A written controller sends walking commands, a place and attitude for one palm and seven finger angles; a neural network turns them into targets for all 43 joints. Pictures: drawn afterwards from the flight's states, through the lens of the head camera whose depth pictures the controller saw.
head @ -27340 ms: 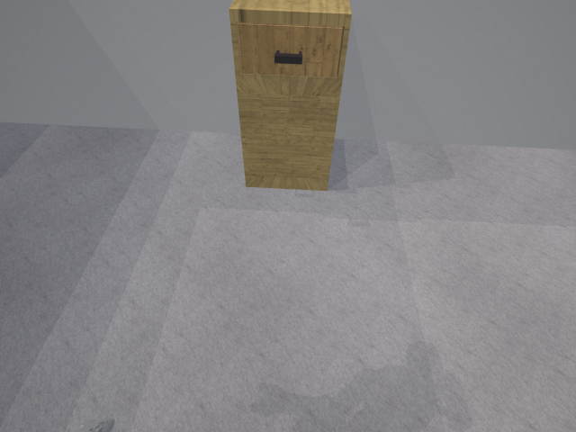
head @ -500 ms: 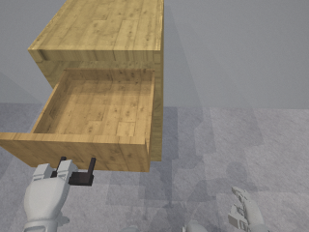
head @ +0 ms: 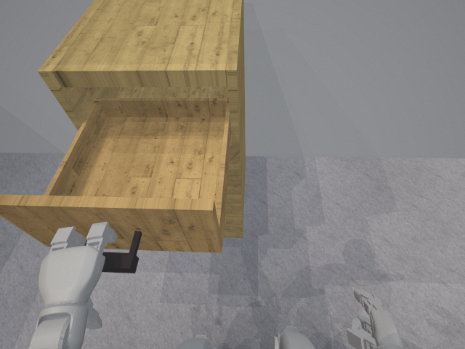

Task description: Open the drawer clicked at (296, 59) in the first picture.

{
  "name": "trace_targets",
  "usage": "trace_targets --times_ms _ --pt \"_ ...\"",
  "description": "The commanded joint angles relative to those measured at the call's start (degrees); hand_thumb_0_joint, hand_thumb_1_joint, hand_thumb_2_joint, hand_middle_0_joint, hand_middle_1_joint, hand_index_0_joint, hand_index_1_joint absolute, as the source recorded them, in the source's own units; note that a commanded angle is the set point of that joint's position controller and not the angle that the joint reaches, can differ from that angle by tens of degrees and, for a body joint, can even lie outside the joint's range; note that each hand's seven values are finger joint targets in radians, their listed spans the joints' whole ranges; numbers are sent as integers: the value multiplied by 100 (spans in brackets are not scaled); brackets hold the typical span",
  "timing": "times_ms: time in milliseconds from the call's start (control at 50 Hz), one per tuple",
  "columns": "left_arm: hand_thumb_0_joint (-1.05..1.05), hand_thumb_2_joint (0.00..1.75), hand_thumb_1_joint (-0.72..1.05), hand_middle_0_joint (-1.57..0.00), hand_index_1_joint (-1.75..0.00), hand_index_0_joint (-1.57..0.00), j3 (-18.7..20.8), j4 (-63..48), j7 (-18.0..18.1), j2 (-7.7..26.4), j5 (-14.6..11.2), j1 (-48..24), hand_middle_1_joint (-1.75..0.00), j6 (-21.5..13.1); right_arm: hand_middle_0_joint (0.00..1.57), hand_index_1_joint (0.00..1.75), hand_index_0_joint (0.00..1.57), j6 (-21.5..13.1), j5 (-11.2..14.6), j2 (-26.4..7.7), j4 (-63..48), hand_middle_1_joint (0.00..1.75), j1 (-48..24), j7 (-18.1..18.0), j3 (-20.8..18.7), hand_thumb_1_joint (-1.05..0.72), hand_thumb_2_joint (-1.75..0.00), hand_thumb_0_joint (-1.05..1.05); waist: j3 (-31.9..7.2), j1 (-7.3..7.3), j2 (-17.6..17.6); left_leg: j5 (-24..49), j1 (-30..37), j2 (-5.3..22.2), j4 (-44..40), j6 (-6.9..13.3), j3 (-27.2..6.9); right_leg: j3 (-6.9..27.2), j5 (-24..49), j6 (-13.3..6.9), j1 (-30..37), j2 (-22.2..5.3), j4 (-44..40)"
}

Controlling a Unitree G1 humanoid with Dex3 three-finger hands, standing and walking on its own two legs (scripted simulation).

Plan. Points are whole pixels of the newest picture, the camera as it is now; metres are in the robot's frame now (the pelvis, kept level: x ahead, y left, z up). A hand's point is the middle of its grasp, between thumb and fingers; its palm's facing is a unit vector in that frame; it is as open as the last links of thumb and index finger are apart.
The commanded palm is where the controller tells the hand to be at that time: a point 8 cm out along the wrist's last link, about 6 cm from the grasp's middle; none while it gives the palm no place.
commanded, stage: lift the hand off the handle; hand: left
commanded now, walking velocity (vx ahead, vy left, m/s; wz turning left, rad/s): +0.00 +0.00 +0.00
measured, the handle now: (110, 249) +0.27 +0.25 +0.00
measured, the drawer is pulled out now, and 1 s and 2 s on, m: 0.30 0.30 0.30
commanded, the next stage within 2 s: draw the hand back to the body in 1.18 s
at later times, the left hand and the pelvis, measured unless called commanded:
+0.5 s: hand (69, 260) +0.23 +0.28 +0.05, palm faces +0.03 -0.05 -1.00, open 13.4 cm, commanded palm +0.21 +0.27 +0.12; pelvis +0.02 +0.01 +0.03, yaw +0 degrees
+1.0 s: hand (38, 242) +0.23 +0.27 +0.13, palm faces +0.08 -0.06 -0.99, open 13.8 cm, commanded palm +0.20 +0.27 +0.19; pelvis +0.03 +0.02 +0.06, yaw +0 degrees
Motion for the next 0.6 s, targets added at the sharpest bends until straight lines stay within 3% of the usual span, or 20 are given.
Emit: trace_targets --times_ms 0,40,100,120,240,300,340,400,440,480,540,580 --pt "0 30 -50 -30 -120 -30 589 -1453 225 1147 -165 -610 -120 48 20 30 20 -300 28 -661 -948 30 -505 -109 -204 -90 -90 0 -1290 -32 -82 1057 551 -298 -1082 211 97 176 657 -1 1648 86 -1253" --pt "0 30 -50 -30 -120 -30 793 -1506 180 1398 -196 -682 -120 57 20 30 20 -288 19 -679 -933 30 -521 -144 -183 -90 -90 0 -1273 -7 -100 1112 628 -290 -1166 216 85 174 690 -11 1786 81 -1324" --pt "0 30 -50 -30 -120 -30 629 -1529 116 1192 -187 -618 -120 31 20 30 20 -291 32 -644 -957 30 -523 -140 -174 -90 -90 0 -1125 7 15 1158 805 -295 -1329 203 97 130 708 -11 1803 82 -1431" --pt "0 30 -50 -30 -120 -30 642 -1603 88 1232 -206 -738 -120 6 20 30 20 -299 41 -651 -939 30 -488 -132 -199 -90 -90 0 -1139 -24 16 1225 913 -286 -1369 201 83 119 780 -18 1847 92 -1467" --pt "0 30 -50 -30 -120 -30 814 -2013 41 1338 -236 -353 -120 -59 20 30 20 -287 20 -648 -991 30 -531 -87 -214 -90 -90 0 -1253 95 102 1778 1318 -266 -1593 168 75 85 1278 -50 2200 103 -1571" --pt "0 30 -50 -30 -120 -30 567 -2191 -21 1074 -246 -118 -120 14 20 30 20 -278 45 -604 -1042 30 -584 -20 -192 -90 -90 0 -1046 89 112 1897 1433 -246 -1726 144 72 27 1323 -37 2254 103 -1646" --pt "0 30 -50 -30 -120 -30 698 -2166 -115 1234 -268 -108 -120 124 20 30 20 -235 57 -628 -1029 30 -633 -19 -187 -90 -90 0 -926 106 10 1936 1489 -230 -1843 137 52 55 1409 -41 2404 111 -1765" --pt "0 30 -50 -30 -120 -30 523 -2325 -253 1123 -263 -143 -120 193 20 30 20 -227 66 -582 -1057 30 -707 -2 -150 -90 -90 0 -811 144 100 1977 1642 -235 -1982 145 61 40 1407 -28 2523 90 -1862" --pt "0 30 -50 -30 -120 -30 740 -2422 -383 1366 -328 -269 -120 217 20 30 20 -194 69 -606 -1049 30 -725 -32 -153 -90 -90 0 -876 166 -102 2061 1749 -225 -2077 148 47 67 1531 -21 2754 94 -1974" --pt "0 30 -50 -30 -120 -30 722 -2478 -488 1376 -333 -242 -120 202 20 30 20 -184 71 -562 -1042 30 -772 -30 -123 -90 -90 0 -733 201 3 2012 1809 -241 -2179 146 49 86 1483 -15 2815 82 -2056" --pt "0 30 -50 -30 -120 -30 726 -2797 -625 1361 -354 -78 -120 123 20 30 20 -188 54 -540 -1068 30 -761 0 -127 -90 -90 0 -843 256 197 2433 2113 -207 -2276 110 47 94 1723 -34 2978 98 -2136" --pt "0 30 -50 -30 -120 -30 715 -2960 -708 1311 -440 162 -120 91 20 30 20 -187 62 -515 -1071 30 -764 40 -122 -90 -90 0 -739 272 123 2582 2156 -201 -2335 103 41 88 1896 -23 3084 90 -2184"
